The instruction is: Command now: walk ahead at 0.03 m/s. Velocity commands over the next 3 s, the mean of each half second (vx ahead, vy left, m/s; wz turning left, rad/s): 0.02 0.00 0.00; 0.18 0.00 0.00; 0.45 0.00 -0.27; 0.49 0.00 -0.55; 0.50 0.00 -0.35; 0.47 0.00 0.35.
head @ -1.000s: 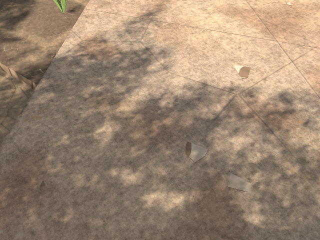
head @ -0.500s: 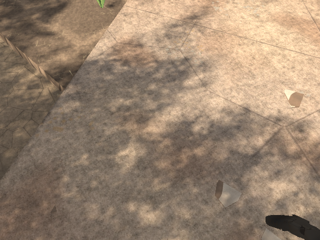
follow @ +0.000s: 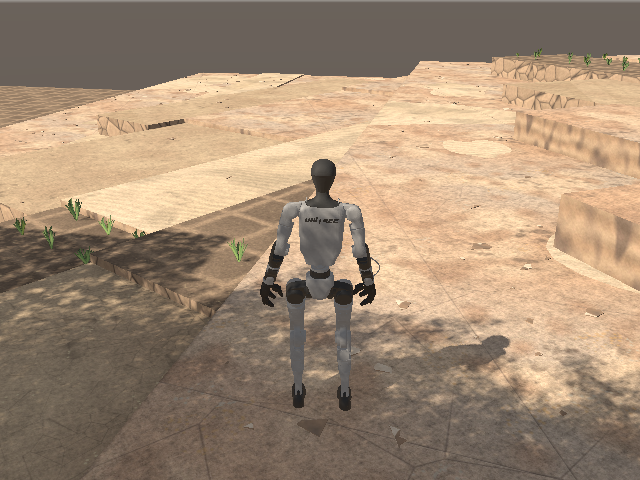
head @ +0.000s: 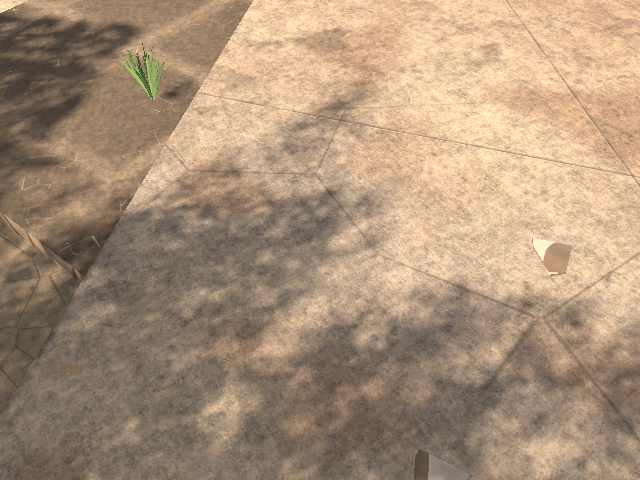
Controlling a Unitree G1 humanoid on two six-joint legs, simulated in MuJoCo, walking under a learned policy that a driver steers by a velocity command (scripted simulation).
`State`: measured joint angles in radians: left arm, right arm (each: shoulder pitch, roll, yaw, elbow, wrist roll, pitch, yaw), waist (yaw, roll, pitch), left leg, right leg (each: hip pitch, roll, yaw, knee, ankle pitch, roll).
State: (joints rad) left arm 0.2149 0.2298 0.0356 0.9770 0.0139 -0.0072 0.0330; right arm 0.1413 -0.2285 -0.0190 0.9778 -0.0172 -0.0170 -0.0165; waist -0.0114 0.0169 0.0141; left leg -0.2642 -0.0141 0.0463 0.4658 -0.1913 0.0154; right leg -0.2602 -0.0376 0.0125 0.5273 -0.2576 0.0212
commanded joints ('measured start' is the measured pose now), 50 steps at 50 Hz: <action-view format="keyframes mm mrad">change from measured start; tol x16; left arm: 1 1 123 21 -24 -10 -28 -1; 50 -52 96 30 -35 -65 -106 -29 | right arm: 1 12 -107 -23 -16 4 -8 -6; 40 -27 -58 -30 65 41 -40 -1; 47 463 -246 -93 192 34 -77 23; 50 277 -108 -42 129 25 -111 32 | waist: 1 -1 -80 -21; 39 49 -204 143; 45 -92 -93 78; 47 -146 334 -20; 50 -43 74 87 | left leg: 1 57 47 -49 -50 48 18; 32 104 58 -44 -45 124 -6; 36 -41 2 8 43 -396 21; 41 -236 58 -30 350 -304 65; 45 239 5 19 7 -73 68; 47 479 383 -676 -285 -256 258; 48 430 427 -743 -292 -317 289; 50 384 347 -518 -286 -225 216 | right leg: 1 -7 -45 53 -130 90 -36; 12 74 -25 23 -86 321 -56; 32 57 -3 5 -130 178 -48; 37 -19 -85 160 -235 -547 -153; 41 18 -299 452 -362 -523 -268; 45 -178 -107 134 -144 -206 -144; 48 -581 38 55 653 -305 -63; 50 -639 -45 61 705 -104 -101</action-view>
